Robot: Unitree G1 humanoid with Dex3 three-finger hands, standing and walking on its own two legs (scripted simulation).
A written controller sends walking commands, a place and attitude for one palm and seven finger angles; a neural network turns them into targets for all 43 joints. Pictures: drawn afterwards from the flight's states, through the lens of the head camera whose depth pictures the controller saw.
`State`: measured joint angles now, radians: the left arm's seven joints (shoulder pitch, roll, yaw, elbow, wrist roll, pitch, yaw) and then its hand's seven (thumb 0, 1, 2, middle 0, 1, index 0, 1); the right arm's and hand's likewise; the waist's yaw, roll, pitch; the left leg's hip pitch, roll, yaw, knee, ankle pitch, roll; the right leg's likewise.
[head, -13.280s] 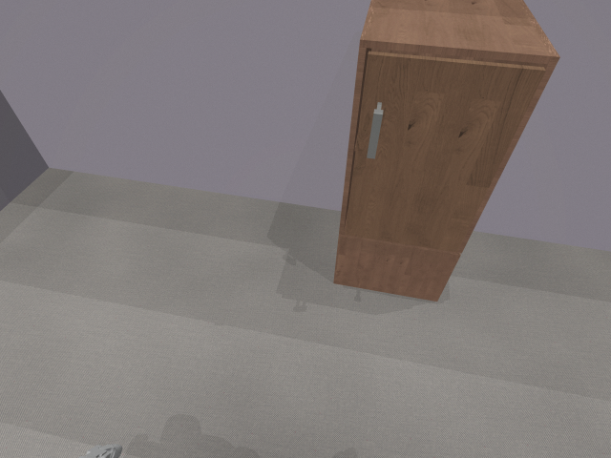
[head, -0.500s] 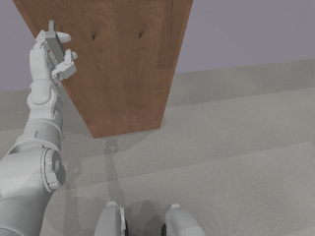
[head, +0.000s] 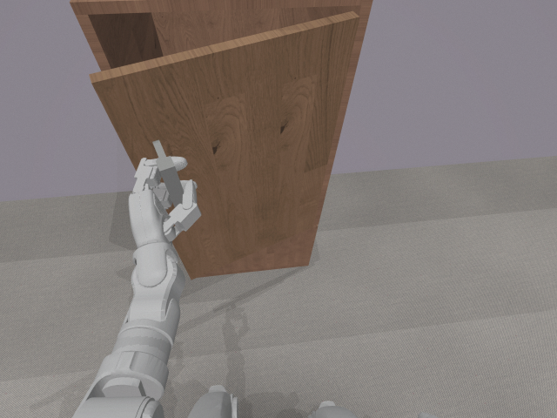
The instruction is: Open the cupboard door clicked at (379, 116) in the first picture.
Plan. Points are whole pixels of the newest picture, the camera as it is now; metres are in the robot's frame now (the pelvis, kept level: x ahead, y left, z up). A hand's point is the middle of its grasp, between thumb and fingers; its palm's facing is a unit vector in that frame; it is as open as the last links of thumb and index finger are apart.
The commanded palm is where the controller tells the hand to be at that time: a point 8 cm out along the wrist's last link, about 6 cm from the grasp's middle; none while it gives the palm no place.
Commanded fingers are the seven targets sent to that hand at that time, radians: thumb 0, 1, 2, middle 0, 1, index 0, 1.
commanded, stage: pull the door open along its arc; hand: left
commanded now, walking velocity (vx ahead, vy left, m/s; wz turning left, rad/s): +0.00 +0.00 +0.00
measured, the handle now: (171, 181) +0.46 +0.17 +0.05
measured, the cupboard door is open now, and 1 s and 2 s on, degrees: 19 44 50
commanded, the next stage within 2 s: open thumb and fingers to let go in 0.54 s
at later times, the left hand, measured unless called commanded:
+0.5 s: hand (270, 267) +0.31 +0.01 +0.06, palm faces +0.33 -0.94 -0.05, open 6.0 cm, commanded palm +0.24 +0.04 +0.05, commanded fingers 0.00 0.90 0.90 -0.40 -1.35 -0.40 -1.35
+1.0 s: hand (259, 264) +0.32 +0.03 +0.05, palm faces +0.45 -0.89 -0.05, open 9.2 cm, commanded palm +0.27 +0.06 +0.05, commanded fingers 0.00 -0.43 0.33 -0.31 -1.21 -0.31 -1.21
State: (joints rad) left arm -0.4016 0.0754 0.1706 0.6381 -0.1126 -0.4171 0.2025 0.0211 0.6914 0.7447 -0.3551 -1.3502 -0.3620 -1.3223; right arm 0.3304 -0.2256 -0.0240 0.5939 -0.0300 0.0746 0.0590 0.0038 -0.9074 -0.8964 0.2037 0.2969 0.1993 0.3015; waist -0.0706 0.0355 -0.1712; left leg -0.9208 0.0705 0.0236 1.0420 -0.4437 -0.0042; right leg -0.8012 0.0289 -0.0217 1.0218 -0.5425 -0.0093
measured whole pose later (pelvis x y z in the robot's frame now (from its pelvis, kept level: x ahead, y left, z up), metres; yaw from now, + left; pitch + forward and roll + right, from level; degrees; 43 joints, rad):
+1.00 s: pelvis +0.00 -0.07 +0.00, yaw +5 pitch +14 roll +2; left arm -0.04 -0.12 -0.17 0.29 0.07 -0.26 0.60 0.01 0.19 0.60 -0.34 -1.27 -0.36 -1.28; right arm 0.21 -0.20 -0.03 0.61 -0.08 -0.01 0.03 0.01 -0.91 -0.90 0.20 0.30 0.20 0.30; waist -0.01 0.04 -0.17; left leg -0.83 0.03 -0.07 0.99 -0.40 -0.05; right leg -0.73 0.01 -0.10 1.06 -0.59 -0.10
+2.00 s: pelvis -0.03 +0.00 -0.01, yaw +2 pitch +13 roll +0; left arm -0.02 -0.09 -0.31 0.27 0.08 -0.33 0.33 -0.01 -0.50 0.30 -0.16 -0.31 -0.16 -0.31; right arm 0.26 -0.19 -0.01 0.51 -0.03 0.05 0.05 0.01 -0.91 -0.90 0.20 0.30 0.20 0.30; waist -0.03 0.04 -0.15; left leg -0.88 0.03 0.00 1.08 -0.43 -0.01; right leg -0.77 0.00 -0.02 1.11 -0.56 -0.02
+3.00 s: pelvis -0.01 -0.03 -0.02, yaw +3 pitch +13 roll +0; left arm 0.54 0.10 -0.17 -0.26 -0.07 -0.36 0.04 -0.01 -0.50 0.30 -0.15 -0.30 -0.15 -0.30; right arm 0.27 -0.21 -0.01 0.40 0.00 -0.01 -0.01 0.01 -0.91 -0.90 0.20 0.30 0.20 0.30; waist 0.01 0.05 -0.16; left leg -0.89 0.03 -0.04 1.14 -0.48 -0.05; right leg -0.77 0.01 -0.07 1.17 -0.63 -0.05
